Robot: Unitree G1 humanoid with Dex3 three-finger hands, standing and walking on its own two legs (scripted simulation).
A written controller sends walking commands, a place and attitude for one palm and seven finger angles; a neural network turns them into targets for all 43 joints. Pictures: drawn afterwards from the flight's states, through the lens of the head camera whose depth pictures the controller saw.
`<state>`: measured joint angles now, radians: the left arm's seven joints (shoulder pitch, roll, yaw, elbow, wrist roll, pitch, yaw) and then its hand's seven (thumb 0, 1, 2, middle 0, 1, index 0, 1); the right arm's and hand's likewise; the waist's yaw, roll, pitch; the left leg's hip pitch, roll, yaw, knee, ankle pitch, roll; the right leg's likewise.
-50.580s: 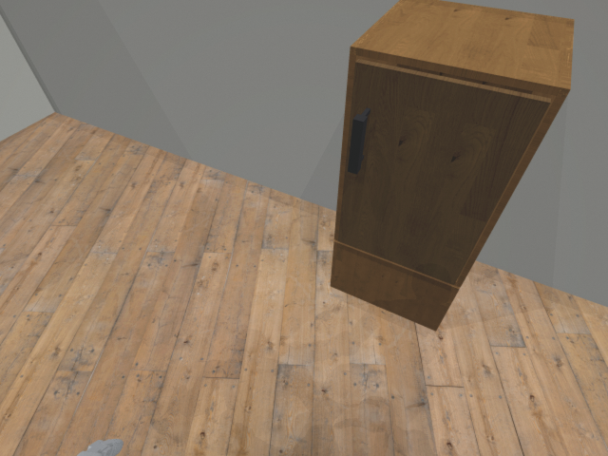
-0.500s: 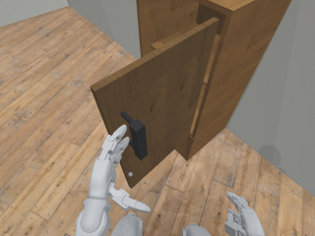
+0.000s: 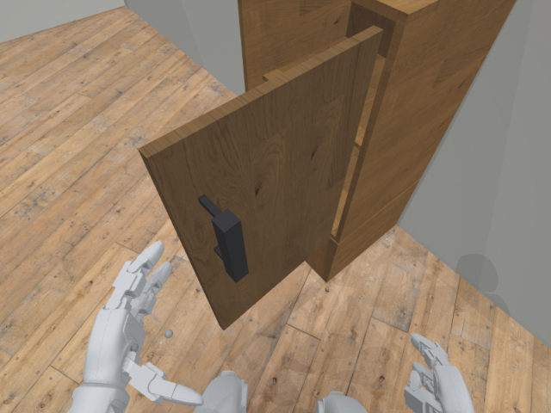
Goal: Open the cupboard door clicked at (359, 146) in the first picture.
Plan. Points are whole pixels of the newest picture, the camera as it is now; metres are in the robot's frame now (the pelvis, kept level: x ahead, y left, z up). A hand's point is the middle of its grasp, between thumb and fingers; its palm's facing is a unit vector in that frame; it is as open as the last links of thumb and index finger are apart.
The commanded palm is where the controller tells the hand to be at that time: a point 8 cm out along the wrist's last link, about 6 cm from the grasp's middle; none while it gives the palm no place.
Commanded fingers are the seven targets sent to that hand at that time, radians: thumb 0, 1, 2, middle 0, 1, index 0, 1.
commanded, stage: slide the hand sideways off the handle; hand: left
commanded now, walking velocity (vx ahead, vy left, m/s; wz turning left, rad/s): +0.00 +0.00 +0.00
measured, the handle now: (222, 239) +0.34 +0.10 +0.06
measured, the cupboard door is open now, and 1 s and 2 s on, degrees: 93 93 93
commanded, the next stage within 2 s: draw the hand back to the body in 0.06 s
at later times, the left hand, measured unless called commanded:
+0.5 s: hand (119, 334) +0.20 +0.18 +0.11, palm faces +0.00 -1.00 -0.05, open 16.3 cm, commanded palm +0.17 +0.24 +0.12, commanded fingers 0.00 -0.50 0.30 -0.15 -0.30 -0.15 -0.30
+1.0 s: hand (11, 306) +0.20 +0.25 +0.18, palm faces +0.29 -0.88 -0.38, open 13.4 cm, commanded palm +0.16 +0.29 +0.21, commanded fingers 0.00 0.31 0.64 -0.18 -0.30 -0.18 -0.30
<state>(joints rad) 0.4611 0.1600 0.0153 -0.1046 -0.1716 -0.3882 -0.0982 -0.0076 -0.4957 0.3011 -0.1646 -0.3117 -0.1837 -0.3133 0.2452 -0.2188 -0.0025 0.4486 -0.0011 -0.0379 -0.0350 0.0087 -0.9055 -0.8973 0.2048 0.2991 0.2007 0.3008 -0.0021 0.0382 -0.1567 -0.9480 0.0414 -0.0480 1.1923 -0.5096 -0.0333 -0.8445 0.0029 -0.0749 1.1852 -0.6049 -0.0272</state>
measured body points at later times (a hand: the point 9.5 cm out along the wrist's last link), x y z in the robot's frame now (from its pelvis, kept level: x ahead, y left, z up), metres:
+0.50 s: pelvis +0.00 +0.02 +0.02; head +0.03 +0.02 +0.47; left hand +0.19 +0.23 +0.11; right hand +0.18 -0.20 -0.05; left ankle +0.04 +0.14 -0.64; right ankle -0.01 -0.10 -0.64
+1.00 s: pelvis +0.02 +0.03 +0.08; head +0.00 +0.02 +0.52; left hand +0.18 +0.30 +0.20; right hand +0.20 -0.18 +0.00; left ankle +0.04 +0.14 -0.64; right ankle -0.01 -0.10 -0.64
